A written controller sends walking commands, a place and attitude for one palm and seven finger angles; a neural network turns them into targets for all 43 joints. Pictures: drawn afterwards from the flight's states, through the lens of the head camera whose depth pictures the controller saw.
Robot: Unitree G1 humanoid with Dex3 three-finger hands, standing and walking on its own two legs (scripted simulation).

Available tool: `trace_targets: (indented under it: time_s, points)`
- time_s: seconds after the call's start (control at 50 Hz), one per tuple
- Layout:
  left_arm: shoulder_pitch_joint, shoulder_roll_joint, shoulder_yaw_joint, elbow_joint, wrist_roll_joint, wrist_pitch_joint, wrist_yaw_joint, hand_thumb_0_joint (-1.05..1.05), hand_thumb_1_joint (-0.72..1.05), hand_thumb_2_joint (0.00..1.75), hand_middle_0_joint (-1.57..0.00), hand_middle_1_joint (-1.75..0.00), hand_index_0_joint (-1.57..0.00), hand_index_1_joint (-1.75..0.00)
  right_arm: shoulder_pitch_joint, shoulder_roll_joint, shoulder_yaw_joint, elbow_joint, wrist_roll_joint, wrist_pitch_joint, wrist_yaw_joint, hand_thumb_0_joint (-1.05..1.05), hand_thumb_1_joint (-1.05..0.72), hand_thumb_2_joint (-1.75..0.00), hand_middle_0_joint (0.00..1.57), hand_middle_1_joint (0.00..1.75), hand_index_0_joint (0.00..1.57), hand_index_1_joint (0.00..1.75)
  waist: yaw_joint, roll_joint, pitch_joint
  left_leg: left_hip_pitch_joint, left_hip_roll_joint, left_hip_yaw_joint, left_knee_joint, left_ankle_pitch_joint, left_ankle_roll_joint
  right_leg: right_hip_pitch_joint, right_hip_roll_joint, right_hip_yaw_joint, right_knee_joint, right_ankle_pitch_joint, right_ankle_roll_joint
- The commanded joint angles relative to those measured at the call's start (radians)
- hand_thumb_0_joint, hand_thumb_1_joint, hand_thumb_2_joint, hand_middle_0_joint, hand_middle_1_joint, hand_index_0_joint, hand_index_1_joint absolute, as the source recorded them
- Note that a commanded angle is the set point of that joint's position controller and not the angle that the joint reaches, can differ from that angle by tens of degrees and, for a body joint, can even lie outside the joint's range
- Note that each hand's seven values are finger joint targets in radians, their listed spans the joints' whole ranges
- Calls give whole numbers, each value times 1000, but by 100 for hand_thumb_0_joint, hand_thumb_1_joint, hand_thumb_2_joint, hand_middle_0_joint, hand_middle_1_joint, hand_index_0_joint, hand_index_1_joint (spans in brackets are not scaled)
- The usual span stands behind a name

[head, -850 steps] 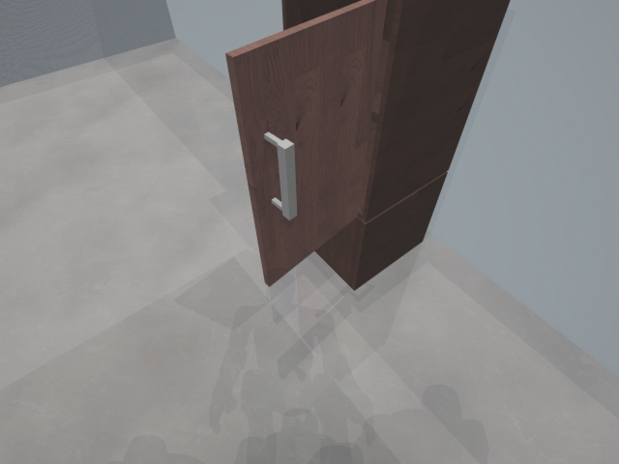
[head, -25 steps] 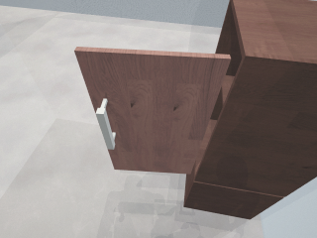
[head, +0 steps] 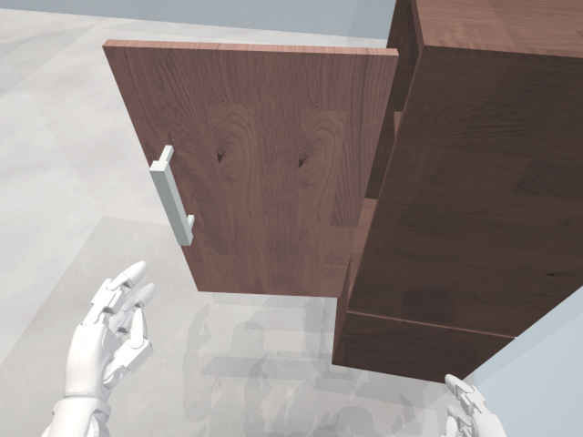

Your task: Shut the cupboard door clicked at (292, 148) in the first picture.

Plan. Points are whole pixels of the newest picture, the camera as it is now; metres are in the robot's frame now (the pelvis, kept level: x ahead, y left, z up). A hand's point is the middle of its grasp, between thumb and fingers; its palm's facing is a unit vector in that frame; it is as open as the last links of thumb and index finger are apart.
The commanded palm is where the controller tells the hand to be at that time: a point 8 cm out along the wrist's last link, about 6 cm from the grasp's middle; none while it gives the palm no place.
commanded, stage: raise the hand and make a fist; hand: left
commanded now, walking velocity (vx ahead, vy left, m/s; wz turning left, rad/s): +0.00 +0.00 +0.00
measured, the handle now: (177, 198) +0.46 +0.20 +0.06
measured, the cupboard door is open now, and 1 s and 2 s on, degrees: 97 97 97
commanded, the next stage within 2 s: bring the fist close to the handle in 1.66 s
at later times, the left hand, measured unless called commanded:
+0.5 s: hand (143, 388) +0.19 +0.19 +0.01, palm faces -0.06 -1.00 -0.03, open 4.5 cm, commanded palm +0.16 +0.25 +0.02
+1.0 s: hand (113, 374) +0.20 +0.21 +0.05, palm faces -0.02 -1.00 -0.04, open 3.1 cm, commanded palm +0.17 +0.27 +0.05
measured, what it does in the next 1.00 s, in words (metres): stands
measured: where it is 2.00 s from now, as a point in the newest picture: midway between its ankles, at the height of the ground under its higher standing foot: outside the picture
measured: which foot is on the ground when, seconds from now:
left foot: down 0.00-1.00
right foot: down 0.00-1.00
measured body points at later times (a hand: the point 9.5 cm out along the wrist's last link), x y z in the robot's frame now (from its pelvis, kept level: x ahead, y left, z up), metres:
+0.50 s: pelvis -0.03 +0.00 -0.04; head +0.02 +0.00 +0.41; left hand +0.19 +0.24 +0.02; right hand +0.14 -0.21 -0.13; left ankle +0.02 +0.12 -0.70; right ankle -0.01 -0.10 -0.70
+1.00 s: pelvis -0.02 +0.03 -0.02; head +0.02 +0.04 +0.42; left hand +0.19 +0.27 +0.05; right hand +0.19 -0.19 -0.08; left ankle +0.02 +0.12 -0.70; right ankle -0.01 -0.10 -0.70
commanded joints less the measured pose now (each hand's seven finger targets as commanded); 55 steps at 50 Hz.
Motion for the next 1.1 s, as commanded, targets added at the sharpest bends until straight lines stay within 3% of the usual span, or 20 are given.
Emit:
trace_targets:
  time_s: [0.0, 0.04, 0.06, 0.08, 0.16, 0.18, 0.22, 0.28, 0.3, 0.38, 0.44, 0.48, 0.54, 0.62, 0.68, 0.76, 0.9, 0.98, 1.06, 1.08]
  points:
    - [278, 156, 148, -5, -89, -183, -261, 0, 90, 90, -44, -56, -44, -56, -119, -129, -60, -281, 29, -31, 10, 0, -90, -90, 20, 30, 20, 30, 129, -29, -151, -196, -53, 11, 150, 112, -4, -37, -24, 112, 29, 240, 1]
    - [203, 191, 169, -150, -139, -104, -277, 0, 90, 90, -47, -60, -47, -60, -149, -127, -53, -357, 46, -11, -9, 0, -90, -90, 20, 30, 20, 30, 123, -9, -207, -229, -58, 27, 177, 46, 10, -26, -32, 173, -18, 89, 17]
    - [130, 192, 159, -207, -149, -73, -267, 0, 90, 90, -49, -62, -49, -62, -148, -121, -46, -380, 53, -6, -21, 0, -90, -90, 20, 30, 20, 30, 103, -29, -189, -247, -52, 19, 187, -24, 15, -66, -33, 194, -59, -53, 26]
    - [32, 214, 158, -292, -152, -64, -247, 0, 90, 90, -51, -64, -51, -64, -139, -123, -43, -391, 52, -5, -34, 0, -90, -90, 20, 30, 20, 30, 77, -9, -160, -261, -41, 5, 211, -52, 22, -119, -25, 211, -68, -133, 26]
    - [-121, 212, 86, -550, -113, -109, -162, 0, 90, 90, -58, -72, -58, -72, -70, -120, -30, -370, 40, -21, -69, 0, -90, -90, 20, 30, 20, 30, 10, 69, -189, -189, -7, -24, 248, -27, 45, -192, 3, 173, -44, -118, 13]
    - [-171, 209, 57, -584, -105, -117, -157, 0, 90, 90, -60, -74, -60, -74, -58, -123, -22, -358, 37, -23, -78, 0, -90, -90, 20, 30, 20, 30, -12, 51, -171, -192, 1, -37, 254, -31, 49, -213, 16, 160, -31, -117, 11]
    - [-124, 173, 4, -525, -96, -99, -170, 0, 90, 90, -64, -78, -64, -78, -49, -128, -16, -336, 40, -33, -90, 0, -90, -90, 20, 30, 20, 30, -20, 75, -143, -189, 6, -49, 246, -42, 49, -244, 30, 126, -15, -110, 3]
    - [-61, 185, 4, -408, -93, -1, -198, 0, 90, 90, -69, -84, -69, -84, -50, -132, -4, -327, 51, -26, -100, 0, -90, -90, 20, 30, 20, 30, 2, 71, -114, -217, 4, -59, 215, -58, 47, -220, 36, 111, -31, -132, 0]
    - [-47, 195, 20, -407, -96, 34, -202, 0, 90, 90, -71, -86, -71, -86, -45, -129, -4, -334, 56, -22, -101, 0, -90, -90, 20, 30, 20, 30, 12, 55, -139, -214, 3, -57, 203, -55, 45, -191, 29, 110, -41, -139, 4]
    - [54, 234, 118, -398, -108, 151, -158, 0, 90, 90, -79, -94, -79, -94, -70, -104, 0, -364, 57, 3, -99, 0, -90, -90, 20, 30, 20, 30, 80, 24, -178, -199, -5, -57, 146, -10, 39, -80, 26, 99, -59, -107, 4]
    - [63, 207, 130, -463, -119, 140, -112, 0, 90, 90, -84, -100, -84, -100, -62, -88, 0, -367, 48, 7, -90, 0, -90, -90, 20, 30, 20, 30, 77, -1, -211, -167, -2, -61, 126, 40, 34, -55, 23, 71, -36, 0, 12]
    - [92, 200, 130, -439, -112, 118, -94, 0, 90, 90, -88, -104, -88, -104, -65, -88, 0, -360, 43, 9, -86, 0, -90, -90, 20, 30, 20, 30, 83, -19, -180, -175, -1, -68, 116, 58, 31, -60, 32, 46, -12, 35, 4]
    - [92, 154, 55, -474, -101, 74, -100, 0, 90, 90, -93, -110, -93, -110, -40, -104, 0, -361, 39, -1, -76, 0, -90, -90, 20, 30, 20, 30, 58, 38, -178, -125, 0, -72, 97, 64, 32, -114, 39, 6, 19, 76, -1]
    - [83, 163, 37, -507, -93, 63, -111, 0, 90, 90, -101, -118, -101, -118, -24, -124, -5, -367, 42, -4, -76, 0, -90, -90, 20, 30, 20, 30, 49, 36, -193, -89, 4, -82, 76, 55, 32, -126, 45, -19, 32, 82, -6]
    - [61, 194, 56, -551, -89, 72, -95, 0, 90, 90, -106, -124, -106, -124, -26, -130, -1, -371, 42, 0, -78, 0, -90, -90, 20, 30, 20, 30, 55, 73, -190, -66, 3, -95, 53, 40, 30, -120, 49, -28, 33, 79, -13]
    - [82, 172, 43, -597, -83, 86, -73, 0, 90, 90, -113, -132, -113, -132, -19, -127, 1, -384, 44, 15, -74, 0, -90, -90, 20, 30, 20, 30, 54, 103, -202, -7, 8, -99, 28, 88, 21, -104, 53, -44, 33, 135, -14]
    - [54, 162, 17, -555, -70, 147, -78, 0, 90, 90, -126, -146, -126, -146, -11, -127, 16, -402, 48, 53, -68, 0, -90, -90, 20, 30, 20, 30, 38, 87, -128, -2, 10, -103, -9, 62, 19, -77, 61, -51, -8, 140, -13]
    - [12, 199, 49, -566, -76, 159, -86, 0, 90, 90, -130, -150, -130, -150, -12, -130, 24, -405, 47, 57, -71, 0, -90, -90, 20, 30, 20, 30, 46, 95, -147, 18, 6, -102, -15, 78, 21, -39, 63, -43, -24, 161, -18]
    - [-11, 182, 36, -582, -84, 161, -94, 0, 90, 90, -130, -150, -130, -150, -15, -125, 31, -406, 51, 53, -66, 0, -90, -90, 20, 30, 20, 30, 43, 111, -149, 50, 8, -101, -30, 93, 17, -28, 61, -47, -37, 174, -17]
    - [-15, 206, 52, -574, -80, 165, -92, 0, 90, 90, -130, -150, -130, -150, -13, -128, 33, -401, 48, 53, -67, 0, -90, -90, 20, 30, 20, 30, 47, 118, -151, 47, 6, -101, -28, 106, 18, -12, 62, -43, -39, 185, -20]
